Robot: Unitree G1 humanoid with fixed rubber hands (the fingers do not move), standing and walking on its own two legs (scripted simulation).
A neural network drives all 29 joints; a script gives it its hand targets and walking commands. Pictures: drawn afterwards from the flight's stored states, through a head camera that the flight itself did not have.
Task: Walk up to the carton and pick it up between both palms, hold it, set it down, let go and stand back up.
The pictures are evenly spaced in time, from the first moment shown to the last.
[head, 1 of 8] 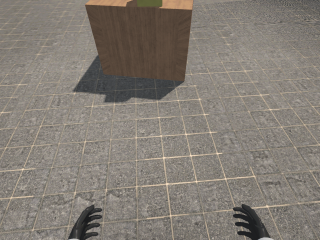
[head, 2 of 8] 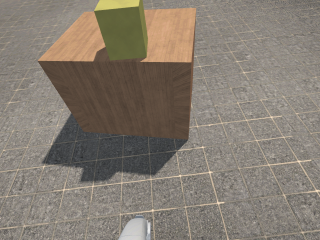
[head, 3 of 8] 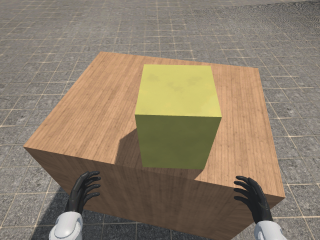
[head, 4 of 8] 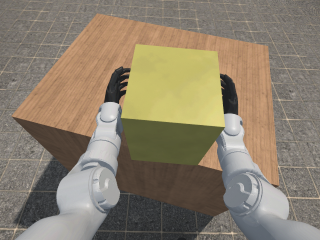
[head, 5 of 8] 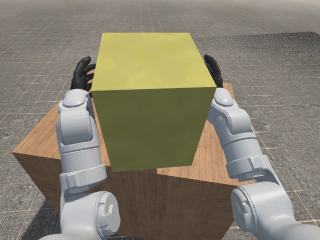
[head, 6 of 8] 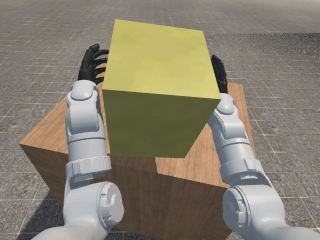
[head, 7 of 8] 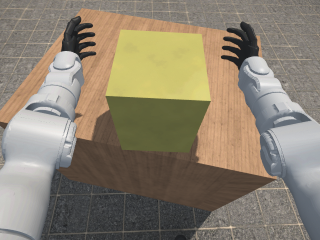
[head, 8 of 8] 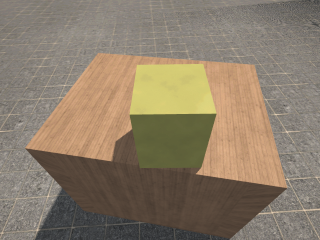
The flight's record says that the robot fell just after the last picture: no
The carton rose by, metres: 0.19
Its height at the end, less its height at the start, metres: +0.00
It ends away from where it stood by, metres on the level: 0.02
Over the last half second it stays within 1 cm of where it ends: yes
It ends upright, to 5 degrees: yes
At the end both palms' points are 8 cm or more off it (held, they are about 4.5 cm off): yes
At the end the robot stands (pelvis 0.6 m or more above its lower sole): yes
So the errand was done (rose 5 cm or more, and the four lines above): yes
